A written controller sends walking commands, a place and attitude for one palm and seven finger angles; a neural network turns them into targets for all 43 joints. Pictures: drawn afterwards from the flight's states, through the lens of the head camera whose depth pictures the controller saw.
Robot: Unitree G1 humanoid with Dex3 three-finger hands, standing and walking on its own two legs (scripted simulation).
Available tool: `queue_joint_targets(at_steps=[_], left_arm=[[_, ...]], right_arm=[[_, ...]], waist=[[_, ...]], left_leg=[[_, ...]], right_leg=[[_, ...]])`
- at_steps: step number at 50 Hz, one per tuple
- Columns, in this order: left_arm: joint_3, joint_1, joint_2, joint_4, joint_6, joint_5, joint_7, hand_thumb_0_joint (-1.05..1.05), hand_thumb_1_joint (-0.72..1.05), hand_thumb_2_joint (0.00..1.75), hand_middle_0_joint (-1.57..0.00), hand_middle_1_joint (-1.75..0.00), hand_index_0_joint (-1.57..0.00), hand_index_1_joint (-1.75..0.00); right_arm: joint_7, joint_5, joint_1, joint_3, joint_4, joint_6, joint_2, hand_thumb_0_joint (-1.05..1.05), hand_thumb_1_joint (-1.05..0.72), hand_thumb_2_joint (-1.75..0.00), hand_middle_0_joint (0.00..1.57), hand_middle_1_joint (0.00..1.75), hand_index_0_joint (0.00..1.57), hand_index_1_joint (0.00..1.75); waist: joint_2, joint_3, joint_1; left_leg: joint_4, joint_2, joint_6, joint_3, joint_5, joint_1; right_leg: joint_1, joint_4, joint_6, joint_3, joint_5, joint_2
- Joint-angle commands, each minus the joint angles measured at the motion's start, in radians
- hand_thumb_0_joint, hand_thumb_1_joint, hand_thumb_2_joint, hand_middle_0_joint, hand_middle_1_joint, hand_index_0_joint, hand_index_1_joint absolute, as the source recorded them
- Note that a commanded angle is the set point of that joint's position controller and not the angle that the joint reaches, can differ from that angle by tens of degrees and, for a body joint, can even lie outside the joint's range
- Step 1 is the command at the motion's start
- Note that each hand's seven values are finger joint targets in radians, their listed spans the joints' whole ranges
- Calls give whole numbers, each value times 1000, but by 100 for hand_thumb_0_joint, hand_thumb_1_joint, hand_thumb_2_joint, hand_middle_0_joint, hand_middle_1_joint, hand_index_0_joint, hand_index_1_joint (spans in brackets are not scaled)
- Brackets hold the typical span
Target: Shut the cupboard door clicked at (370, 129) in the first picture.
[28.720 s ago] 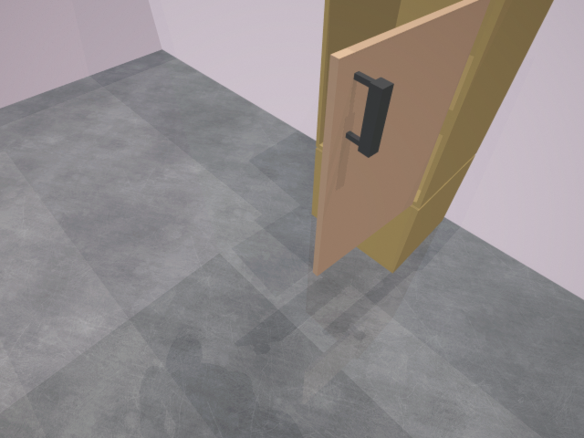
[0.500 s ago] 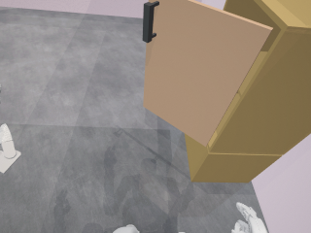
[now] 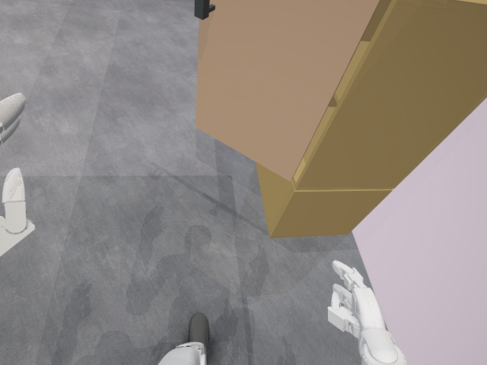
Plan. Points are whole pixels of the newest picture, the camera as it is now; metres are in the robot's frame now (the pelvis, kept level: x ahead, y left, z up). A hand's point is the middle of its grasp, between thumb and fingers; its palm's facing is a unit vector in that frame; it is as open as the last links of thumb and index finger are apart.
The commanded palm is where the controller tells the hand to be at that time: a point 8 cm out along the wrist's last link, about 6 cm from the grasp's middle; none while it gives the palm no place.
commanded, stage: stop stepping back and stand still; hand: left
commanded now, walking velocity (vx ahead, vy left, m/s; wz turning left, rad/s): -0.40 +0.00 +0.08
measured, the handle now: out of the picture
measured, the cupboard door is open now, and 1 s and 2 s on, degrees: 51 51 51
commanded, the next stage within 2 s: let the arm hang, fingers relaxed in 1.92 s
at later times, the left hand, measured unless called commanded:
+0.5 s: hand out of the picture +0.11 +0.28 +0.20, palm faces +0.37 -0.80 -0.47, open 7.4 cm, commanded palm +0.05 +0.33 +0.19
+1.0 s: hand out of the picture +0.13 +0.32 +0.21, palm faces +0.44 -0.76 -0.48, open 7.4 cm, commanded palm +0.06 +0.36 +0.19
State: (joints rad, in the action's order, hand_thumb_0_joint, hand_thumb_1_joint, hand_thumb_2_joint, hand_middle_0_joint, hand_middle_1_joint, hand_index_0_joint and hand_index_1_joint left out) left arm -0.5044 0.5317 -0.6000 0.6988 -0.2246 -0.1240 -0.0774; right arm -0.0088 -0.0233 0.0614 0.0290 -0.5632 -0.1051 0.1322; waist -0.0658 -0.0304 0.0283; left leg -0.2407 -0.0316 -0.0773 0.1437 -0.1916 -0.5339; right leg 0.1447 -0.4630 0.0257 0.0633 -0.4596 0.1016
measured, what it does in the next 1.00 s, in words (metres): walks backwards: left foot, then left foot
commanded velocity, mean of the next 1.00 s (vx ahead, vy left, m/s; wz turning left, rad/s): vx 0.16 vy -0.02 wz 0.00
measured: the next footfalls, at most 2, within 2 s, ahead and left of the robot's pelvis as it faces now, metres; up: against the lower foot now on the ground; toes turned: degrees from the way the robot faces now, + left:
left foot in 0.24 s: -0.02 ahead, +0.16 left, +0.00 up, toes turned +2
left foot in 0.86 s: +0.03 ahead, +0.18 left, +0.00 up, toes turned +2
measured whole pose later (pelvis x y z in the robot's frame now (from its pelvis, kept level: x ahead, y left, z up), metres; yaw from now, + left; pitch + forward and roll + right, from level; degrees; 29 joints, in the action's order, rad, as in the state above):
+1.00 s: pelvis -0.08 +0.06 +0.01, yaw +0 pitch -2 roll +0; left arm -0.48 0.49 -0.49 0.56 -0.22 -0.04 -0.17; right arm -0.07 0.01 0.17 0.00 -0.60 -0.11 0.17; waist -0.04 -0.06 0.01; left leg -0.56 -0.03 -0.01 0.07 0.19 -0.32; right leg 0.21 -0.61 0.00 0.04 -0.36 0.01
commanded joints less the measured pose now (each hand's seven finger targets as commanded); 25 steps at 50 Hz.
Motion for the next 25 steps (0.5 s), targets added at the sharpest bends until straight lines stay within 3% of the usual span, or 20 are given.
queue_joint_targets(at_steps=[1, 2, 3, 4, 5, 7, 9, 10, 11, 13, 14, 15, 17, 19, 20, 22, 23, 24, 25], left_arm=[[-230, 111, -189, 228, -90, -31, -52, 0, 90, 90, -20, -30, -20, -30], [-215, 101, -167, 158, -74, -16, -59, 0, 90, 90, -20, -30, -20, -30], [-193, 114, -99, 46, -34, 5, -59, 0, 90, 90, -20, -30, -20, -30], [-205, 64, -102, 4, 6, 4, -55, 0, 90, 90, -20, -30, -20, -30], [-117, -9, -38, -31, 27, 27, -64, 0, 90, 90, -20, -30, -20, -30], [-36, -219, -24, -160, 34, 59, -91, 0, 90, 90, -20, -30, -20, -30], [70, -334, 40, -227, 53, 83, -100, 0, 90, 90, -20, -30, -20, -30], [110, -325, 67, -233, 51, 90, -102, 0, 90, 90, -20, -30, -20, -30], [140, -328, 77, -166, 41, 95, -104, 0, 90, 90, -20, -30, -20, -30], [83, -254, 19, -11, 22, 92, -110, 0, 90, 90, -20, -30, -20, -30], [-13, -145, -61, 20, 14, 88, -110, 0, 90, 90, -20, -30, -20, -30], [27, -124, -7, 109, 6, 81, -92, 0, 90, 90, -20, -30, -20, -30], [-26, -134, -46, 205, -11, 74, -89, 0, 90, 90, -20, -30, -20, -30], [-105, -72, -116, 212, -21, 78, -100, 0, 90, 90, -20, -30, -20, -30], [-89, -54, -67, 189, -24, 77, -103, 0, 90, 90, -20, -30, -20, -30], [-120, 0, -67, 106, -24, 82, -111, 0, 90, 90, -20, -30, -20, -30], [-114, 16, -49, 58, -20, 83, -109, 0, 90, 90, -20, -30, -20, -30], [-134, 50, -64, -7, -14, 83, -108, 0, 90, 90, -20, -30, -20, -30], [-106, 59, -28, -58, -6, 82, -107, 0, 90, 90, -20, -30, -20, -30]], right_arm=[[-27, 24, 6, -69, 98, 29, 164, 0, -90, -90, 20, 30, 20, 30], [-34, 29, 38, -91, 86, 24, 187, 0, -90, -90, 20, 30, 20, 30], [-36, 35, 52, -102, 61, 34, 184, 0, -90, -90, 20, 30, 20, 30], [-41, 33, 49, -95, 62, 49, 186, 0, -90, -90, 20, 30, 20, 30], [-57, 28, 48, -60, 73, 60, 157, 0, -90, -90, 20, 30, 20, 30], [-85, 29, 45, -54, 39, 39, 195, 0, -90, -90, 20, 30, 20, 30], [-95, 41, 63, -65, 11, 9, 218, 0, -90, -90, 20, 30, 20, 30], [-100, 46, 92, -65, 9, -3, 215, 0, -90, -90, 20, 30, 20, 30], [-105, 51, 96, -70, 31, -16, 224, 0, -90, -90, 20, 30, 20, 30], [-106, 54, 90, -80, 73, -33, 234, 0, -90, -90, 20, 30, 20, 30], [-101, 47, 101, -71, 61, -38, 216, 0, -90, -90, 20, 30, 20, 30], [-89, 41, 95, -57, 71, -36, 188, 0, -90, -90, 20, 30, 20, 30], [-76, 34, 61, -63, 76, -49, 198, 0, -90, -90, 20, 30, 20, 30], [-75, 24, 62, -65, 70, -58, 205, 0, -90, -90, 20, 30, 20, 30], [-73, 21, 60, -61, 69, -55, 196, 0, -90, -90, 20, 30, 20, 30], [-70, 20, 69, -60, 74, -42, 194, 0, -90, -90, 20, 30, 20, 30], [-66, 20, 74, -59, 72, -31, 189, 0, -90, -90, 20, 30, 20, 30], [-64, 21, 89, -63, 65, -21, 184, 0, -90, -90, 20, 30, 20, 30], [-62, 22, 90, -63, 63, 0, 177, 0, -90, -90, 20, 30, 20, 30]], waist=[[-78, 247, -41], [-132, 120, -39], [-109, 24, -19], [-59, 4, -3], [39, -51, 11], [106, -124, 7], [99, -122, 5], [108, -64, -8], [111, -16, -19], [14, 103, -33], [57, 169, -24], [132, 193, -10], [232, 171, -19], [267, 135, -21], [307, 103, -17], [409, 68, -16], [418, 58, -16], [344, 76, -21], [223, 68, -23]], left_leg=[[-685, 22, 174, -136, 582, 425], [-980, 57, 149, -233, 701, 300], [-1082, 17, 123, -314, 659, 165], [-1015, -19, 118, -309, 632, 93], [-840, -64, 108, -271, 583, 52], [-552, -57, 85, -194, 609, 133], [-320, -12, 64, -131, 548, 228], [-253, -10, 53, -137, 516, 277], [-216, -34, 38, -179, 468, 298], [-216, -77, 26, -205, 264, 335], [-214, -70, 23, -189, 151, 345], [-160, -75, 27, -259, 116, 328], [-82, -133, 18, -341, 214, 327], [3, -185, -8, -398, 537, 266], [34, -196, -16, -389, 701, 214], [29, -183, -13, -333, 889, 104], [-4, -160, 0, -286, 910, 51], [-85, -134, 14, -246, 899, 9], [-255, -94, 31, -203, 868, -84]], right_leg=[[433, 428, 113, -379, -10, -457], [598, 405, 186, -427, -149, -556], [628, 350, 193, -357, -168, -511], [553, 307, 189, -320, -155, -459], [439, 264, 154, -232, -48, -387], [414, 207, 100, -179, -22, -325], [330, 153, 45, -157, 47, -282], [271, 118, 24, -149, 100, -253], [211, 73, -1, -144, 175, -218], [84, 16, -33, -112, 356, -164], [38, -47, -31, -52, 443, -148], [25, -109, -46, 0, 387, -110], [66, -144, -54, 11, 180, -64], [77, -171, -41, 14, 70, -59], [71, -183, -34, 18, 48, -59], [8, -130, -13, 34, 38, -53], [-38, -74, -1, 43, 30, -50], [-97, -5, 19, 17, 4, -60], [-145, 62, 60, -93, -56, -122]])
